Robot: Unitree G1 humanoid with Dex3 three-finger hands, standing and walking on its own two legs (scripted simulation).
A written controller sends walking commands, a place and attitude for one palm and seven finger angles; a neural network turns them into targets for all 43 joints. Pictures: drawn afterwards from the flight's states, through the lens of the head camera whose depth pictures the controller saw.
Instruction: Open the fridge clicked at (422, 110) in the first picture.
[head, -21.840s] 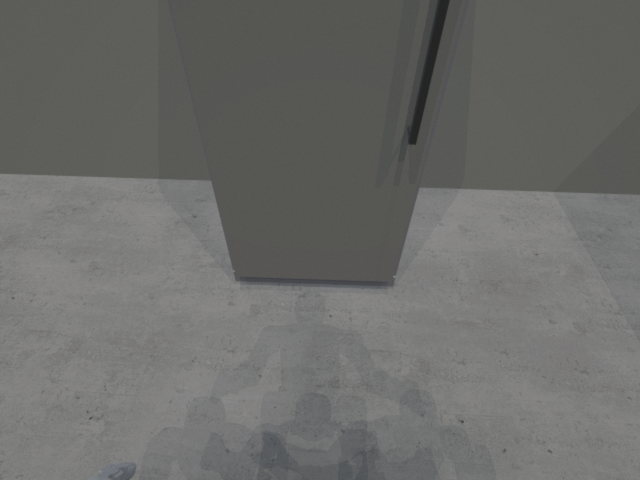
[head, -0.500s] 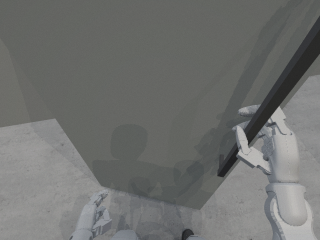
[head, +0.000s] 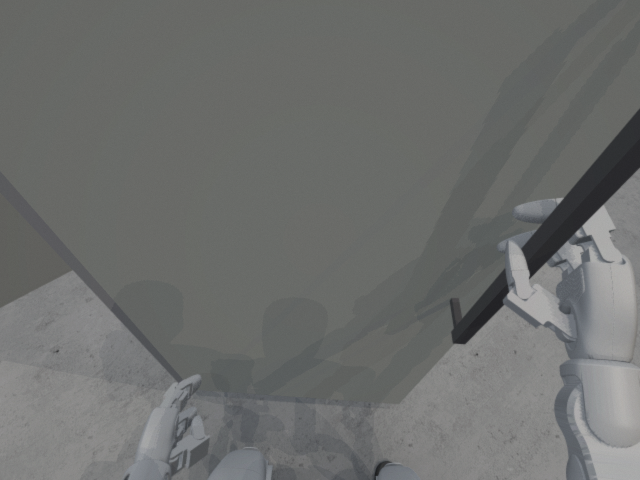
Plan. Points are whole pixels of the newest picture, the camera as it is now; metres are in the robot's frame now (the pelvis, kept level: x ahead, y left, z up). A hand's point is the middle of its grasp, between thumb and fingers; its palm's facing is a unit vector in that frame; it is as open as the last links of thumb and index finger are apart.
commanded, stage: walk backward, drawing the door open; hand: right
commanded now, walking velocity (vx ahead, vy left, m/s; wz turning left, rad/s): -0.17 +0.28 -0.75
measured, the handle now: (546, 214) +0.33 -0.17 +0.21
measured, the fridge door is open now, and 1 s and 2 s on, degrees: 43 72 71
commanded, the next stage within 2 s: stop walking and hold the door back in 0.56 s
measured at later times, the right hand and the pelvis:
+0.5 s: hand out of the picture +0.12 -0.10 +0.17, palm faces +0.53 +0.80 -0.28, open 6.1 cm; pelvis -0.06 +0.17 +0.01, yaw -23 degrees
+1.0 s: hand out of the picture +0.07 -0.06 +0.18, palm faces +0.81 +0.55 -0.19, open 5.7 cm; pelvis -0.09 +0.31 +0.01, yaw -39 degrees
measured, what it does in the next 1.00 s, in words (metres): steps to the left, turning right: left foot, then right foot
